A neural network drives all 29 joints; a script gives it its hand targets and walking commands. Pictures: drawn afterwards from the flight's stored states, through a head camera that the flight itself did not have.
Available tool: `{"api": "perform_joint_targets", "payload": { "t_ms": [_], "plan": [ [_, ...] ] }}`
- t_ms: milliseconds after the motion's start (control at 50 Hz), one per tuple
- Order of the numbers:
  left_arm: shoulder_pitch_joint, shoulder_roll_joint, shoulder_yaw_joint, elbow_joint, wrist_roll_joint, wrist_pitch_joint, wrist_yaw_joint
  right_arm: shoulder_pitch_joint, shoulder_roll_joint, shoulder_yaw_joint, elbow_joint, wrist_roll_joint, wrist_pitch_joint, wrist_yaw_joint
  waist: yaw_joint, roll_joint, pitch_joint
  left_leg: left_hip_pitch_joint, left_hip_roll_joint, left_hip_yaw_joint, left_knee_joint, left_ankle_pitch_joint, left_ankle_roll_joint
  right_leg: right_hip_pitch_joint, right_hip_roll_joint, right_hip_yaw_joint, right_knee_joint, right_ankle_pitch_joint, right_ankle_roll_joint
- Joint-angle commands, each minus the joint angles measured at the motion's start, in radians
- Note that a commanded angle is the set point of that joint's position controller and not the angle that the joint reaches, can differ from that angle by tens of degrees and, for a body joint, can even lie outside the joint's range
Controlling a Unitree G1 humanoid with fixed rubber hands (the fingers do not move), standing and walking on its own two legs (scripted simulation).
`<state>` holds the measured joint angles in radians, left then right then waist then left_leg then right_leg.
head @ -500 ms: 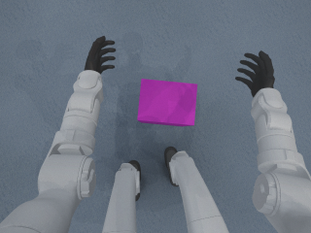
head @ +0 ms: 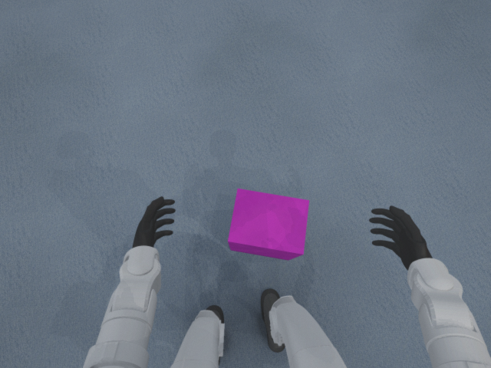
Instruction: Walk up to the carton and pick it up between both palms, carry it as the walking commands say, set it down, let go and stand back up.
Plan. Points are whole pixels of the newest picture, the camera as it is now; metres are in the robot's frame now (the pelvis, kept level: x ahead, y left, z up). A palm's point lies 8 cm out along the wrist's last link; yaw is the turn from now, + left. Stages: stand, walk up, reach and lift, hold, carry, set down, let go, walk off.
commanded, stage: let go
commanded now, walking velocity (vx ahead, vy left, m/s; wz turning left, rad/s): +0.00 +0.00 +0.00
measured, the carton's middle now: (265, 228) +0.39 -0.08 -0.59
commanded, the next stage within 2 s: stand in 0.84 s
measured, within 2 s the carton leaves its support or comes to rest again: neither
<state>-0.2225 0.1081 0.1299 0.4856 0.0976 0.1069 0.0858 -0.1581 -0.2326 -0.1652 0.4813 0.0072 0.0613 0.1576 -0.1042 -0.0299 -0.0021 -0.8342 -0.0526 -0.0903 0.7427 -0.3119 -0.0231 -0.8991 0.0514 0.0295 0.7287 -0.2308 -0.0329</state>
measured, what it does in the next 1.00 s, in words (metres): shifts its weight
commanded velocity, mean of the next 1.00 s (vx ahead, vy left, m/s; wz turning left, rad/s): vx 0.00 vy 0.00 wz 0.00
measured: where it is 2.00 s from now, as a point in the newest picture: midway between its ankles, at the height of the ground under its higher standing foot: (243, 340)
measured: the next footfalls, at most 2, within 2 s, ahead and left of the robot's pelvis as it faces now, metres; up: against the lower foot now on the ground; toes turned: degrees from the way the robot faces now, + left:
none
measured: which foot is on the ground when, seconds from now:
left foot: down 0.00-1.00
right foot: down 0.00-1.00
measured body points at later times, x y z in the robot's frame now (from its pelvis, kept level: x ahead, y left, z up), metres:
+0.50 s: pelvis +0.04 +0.03 +0.04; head +0.07 +0.04 +0.48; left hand +0.21 +0.26 -0.05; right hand +0.21 -0.21 -0.03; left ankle +0.01 +0.13 -0.70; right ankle +0.05 -0.09 -0.70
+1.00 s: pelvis +0.05 +0.02 +0.03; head +0.04 +0.00 +0.48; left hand +0.21 +0.28 -0.04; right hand +0.21 -0.26 -0.05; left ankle +0.01 +0.13 -0.70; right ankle +0.05 -0.09 -0.70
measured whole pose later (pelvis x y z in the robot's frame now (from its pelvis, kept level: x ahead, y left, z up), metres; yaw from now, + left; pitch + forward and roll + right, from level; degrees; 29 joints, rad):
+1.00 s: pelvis +0.05 +0.02 +0.03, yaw -1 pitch -2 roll +0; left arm 0.22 0.26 0.04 0.63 0.05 0.04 0.02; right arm 0.22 -0.29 -0.07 0.57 -0.03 0.09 -0.01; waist -0.01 0.04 0.00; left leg -0.12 -0.04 -0.06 0.51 -0.35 0.01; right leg -0.20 0.03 0.04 0.54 -0.30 -0.01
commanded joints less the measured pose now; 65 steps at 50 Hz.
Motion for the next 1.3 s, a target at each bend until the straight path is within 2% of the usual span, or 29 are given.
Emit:
{"api": "perform_joint_targets", "payload": {
  "t_ms": [0, 60, 140, 220, 300, 320, 400, 420, 440, 500, 520, 540, 600, 680, 700, 740, 780, 800, 820, 860, 900, 940, 1040, 1140, 1160, 1180, 1200, 1260, 1280],
  "plan": [
    [0.093, 0.108, 0.000, -0.054, -0.004, -0.065, -0.042, 0.191, -0.039, 0.055, -0.057, 0.001, -0.033, -0.020, 0.042, 0.062, -0.320, 0.164, 0.005, 0.084, -0.200, -0.109, 0.016, 0.682, -0.058, 0.025, -0.141, 0.071, 0.048],
    [0.106, 0.129, 0.005, -0.050, -0.005, -0.093, -0.063, 0.183, -0.035, 0.061, -0.133, -0.006, -0.052, -0.046, 0.070, 0.040, -0.225, 0.233, 0.011, 0.082, -0.228, -0.080, 0.032, 0.690, -0.054, 0.011, -0.173, 0.057, 0.059],
    [0.187, 0.156, -0.001, -0.060, -0.044, -0.098, -0.091, 0.223, -0.083, 0.058, -0.241, -0.027, -0.047, -0.075, 0.067, -0.050, -0.155, 0.363, 0.009, 0.085, -0.275, -0.015, 0.047, 0.773, -0.043, 0.011, -0.237, 0.064, 0.077],
    [0.260, 0.165, -0.010, -0.088, -0.075, -0.086, -0.118, 0.264, -0.106, 0.060, -0.267, -0.027, -0.024, -0.090, 0.070, -0.056, -0.100, 0.472, 0.010, 0.072, -0.321, 0.033, 0.043, 0.855, -0.034, 0.005, -0.270, 0.104, 0.070],
    [0.319, 0.184, -0.039, -0.161, -0.077, -0.069, -0.128, 0.344, -0.102, 0.076, -0.202, -0.010, 0.006, -0.086, 0.089, 0.033, -0.036, 0.535, 0.029, 0.057, -0.367, 0.089, 0.026, 0.908, -0.013, -0.030, -0.288, 0.126, 0.059],
    [0.321, 0.178, -0.047, -0.164, -0.088, -0.065, -0.127, 0.325, -0.086, 0.070, -0.220, -0.015, 0.008, -0.086, 0.079, -0.014, -0.004, 0.545, 0.034, 0.042, -0.385, 0.091, 0.032, 0.894, -0.007, -0.037, -0.293, 0.120, 0.064],
    [0.402, 0.157, -0.080, -0.152, -0.094, -0.030, -0.135, 0.406, -0.092, 0.091, -0.162, 0.000, 0.032, -0.082, 0.066, 0.111, 0.055, 0.573, 0.054, 0.034, -0.408, 0.154, 0.014, 0.926, 0.004, -0.042, -0.297, 0.167, 0.050],
    [0.373, 0.159, -0.074, -0.169, -0.103, -0.029, -0.140, 0.364, -0.089, 0.081, -0.186, -0.004, 0.030, -0.083, 0.065, 0.064, 0.028, 0.571, 0.048, 0.038, -0.400, 0.160, 0.008, 0.944, 0.003, -0.035, -0.300, 0.168, 0.051],
    [0.373, 0.175, -0.063, -0.196, -0.088, -0.029, -0.136, 0.367, -0.094, 0.079, -0.184, -0.001, 0.034, -0.078, 0.078, 0.120, 0.020, 0.620, 0.056, 0.031, -0.398, 0.218, 0.003, 0.927, 0.007, -0.047, -0.291, 0.167, 0.055],
    [0.411, 0.170, -0.068, -0.210, -0.092, -0.025, -0.131, 0.395, -0.097, 0.085, -0.185, -0.007, 0.044, -0.076, 0.083, 0.127, 0.003, 0.679, 0.068, 0.018, -0.376, 0.324, -0.010, 0.889, 0.011, -0.048, -0.285, 0.162, 0.053],
    [0.444, 0.168, -0.075, -0.198, -0.100, -0.019, -0.129, 0.381, -0.096, 0.077, -0.202, -0.009, 0.047, -0.078, 0.089, 0.098, -0.009, 0.702, 0.061, 0.020, -0.365, 0.340, -0.007, 0.885, 0.010, -0.050, -0.279, 0.166, 0.053],
    [0.426, 0.176, -0.075, -0.216, -0.099, -0.030, -0.132, 0.382, -0.091, 0.081, -0.205, -0.012, 0.057, -0.087, 0.079, 0.127, -0.031, 0.696, 0.063, 0.023, -0.344, 0.366, -0.012, 0.859, 0.008, -0.040, -0.267, 0.180, 0.053],
    [0.399, 0.208, -0.074, -0.175, -0.126, -0.043, -0.115, 0.358, -0.093, 0.054, -0.216, -0.041, 0.080, -0.114, 0.069, 0.071, -0.066, 0.757, 0.068, 0.006, -0.314, 0.444, -0.008, 0.830, 0.014, -0.038, -0.241, 0.201, 0.050],
    [0.412, 0.205, -0.075, -0.148, -0.131, -0.052, -0.104, 0.346, -0.100, 0.065, -0.202, -0.035, 0.130, -0.137, 0.087, 0.084, -0.032, 0.746, 0.071, 0.005, -0.301, 0.448, -0.003, 0.805, 0.011, -0.021, -0.226, 0.179, 0.046],
    [0.433, 0.196, -0.063, -0.131, -0.117, -0.052, -0.097, 0.367, -0.104, 0.063, -0.192, -0.046, 0.139, -0.143, 0.089, 0.126, -0.049, 0.777, 0.077, 0.005, -0.288, 0.506, -0.014, 0.783, 0.014, -0.014, -0.224, 0.182, 0.040],
    [0.450, 0.192, -0.069, -0.102, -0.121, -0.056, -0.095, 0.347, -0.137, 0.065, -0.207, -0.043, 0.153, -0.155, 0.100, 0.105, -0.036, 0.747, 0.079, 0.006, -0.287, 0.545, -0.009, 0.804, 0.016, -0.010, -0.223, 0.224, 0.046],
    [0.437, 0.192, -0.056, -0.054, -0.113, -0.057, -0.093, 0.318, -0.162, 0.067, -0.200, -0.056, 0.167, -0.170, 0.116, 0.025, -0.015, 0.714, 0.065, 0.025, -0.292, 0.495, 0.009, 0.815, 0.009, -0.010, -0.240, 0.233, 0.060],
    [0.424, 0.200, -0.064, -0.051, -0.118, -0.063, -0.089, 0.300, -0.170, 0.071, -0.190, -0.046, 0.164, -0.173, 0.116, 0.031, -0.016, 0.699, 0.065, 0.020, -0.303, 0.512, 0.009, 0.824, 0.011, -0.021, -0.243, 0.243, 0.056],
    [0.460, 0.314, -0.038, 0.044, -0.045, -0.074, -0.068, 0.333, -0.158, 0.060, -0.066, -0.030, 0.081, -0.186, 0.115, 0.024, -0.074, 0.640, 0.073, 0.011, -0.266, 0.378, -0.001, 0.777, -0.083, 0.010, -0.231, 0.301, 0.059],
    [0.418, 0.329, -0.027, 0.055, -0.038, -0.078, -0.052, 0.333, -0.162, 0.059, -0.036, -0.042, 0.018, -0.182, 0.103, 0.022, -0.057, 0.659, 0.060, 0.007, -0.293, 0.246, -0.002, 0.742, -0.096, 0.044, -0.248, 0.254, 0.044],
    [0.425, 0.330, -0.023, 0.067, -0.035, -0.091, -0.050, 0.317, -0.189, 0.051, 0.000, -0.040, -0.019, -0.177, 0.114, 0.024, -0.071, 0.690, 0.082, -0.014, -0.298, 0.206, 0.019, 0.721, -0.100, 0.046, -0.257, 0.176, 0.023],
    [0.401, 0.329, -0.027, 0.080, -0.038, -0.105, -0.055, 0.324, -0.197, 0.054, 0.026, -0.045, -0.045, -0.168, 0.100, 0.016, -0.048, 0.666, 0.087, -0.035, -0.310, 0.152, 0.038, 0.695, -0.106, 0.062, -0.284, 0.093, 0.019],
    [0.378, 0.341, -0.033, 0.116, -0.045, -0.133, -0.059, 0.323, -0.192, 0.067, 0.088, -0.047, -0.073, -0.164, 0.094, 0.012, -0.028, 0.636, 0.082, -0.043, -0.298, 0.106, 0.040, 0.683, -0.125, 0.116, -0.330, 0.065, 0.012],
    [0.385, 0.380, -0.025, 0.156, -0.047, -0.139, -0.062, 0.336, -0.234, 0.065, 0.136, -0.050, -0.089, -0.163, 0.107, 0.012, -0.021, 0.617, 0.101, -0.058, -0.309, 0.171, 0.043, 0.713, -0.126, 0.116, -0.331, 0.112, 0.013],
    [0.404, 0.386, -0.028, 0.174, -0.048, -0.138, -0.059, 0.335, -0.247, 0.063, 0.147, -0.047, -0.089, -0.167, 0.093, 0.000, -0.047, 0.655, 0.105, -0.056, -0.312, 0.175, 0.043, 0.707, -0.130, 0.118, -0.334, 0.162, 0.005],
    [0.415, 0.386, -0.028, 0.180, -0.048, -0.142, -0.064, 0.358, -0.247, 0.068, 0.161, -0.044, -0.087, -0.173, 0.103, 0.032, -0.050, 0.632, 0.096, -0.049, -0.305, 0.187, 0.039, 0.743, -0.140, 0.127, -0.334, 0.170, 0.007],
    [0.417, 0.398, -0.026, 0.198, -0.050, -0.144, -0.064, 0.370, -0.258, 0.071, 0.174, -0.043, -0.088, -0.175, 0.095, 0.001, -0.056, 0.636, 0.096, -0.053, -0.307, 0.179, 0.039, 0.741, -0.137, 0.137, -0.333, 0.150, 0.012],
    [0.397, 0.380, -0.038, 0.219, -0.050, -0.143, -0.067, 0.323, -0.264, 0.075, 0.184, -0.050, -0.093, -0.176, 0.112, 0.018, -0.040, 0.632, 0.110, -0.064, -0.316, 0.175, 0.043, 0.719, -0.134, 0.116, -0.341, 0.164, 0.001],
    [0.391, 0.384, -0.038, 0.223, -0.053, -0.143, -0.069, 0.360, -0.268, 0.079, 0.198, -0.049, -0.095, -0.175, 0.101, 0.028, -0.040, 0.635, 0.104, -0.064, -0.321, 0.179, 0.040, 0.722, -0.132, 0.120, -0.341, 0.166, 0.004]
  ]
}}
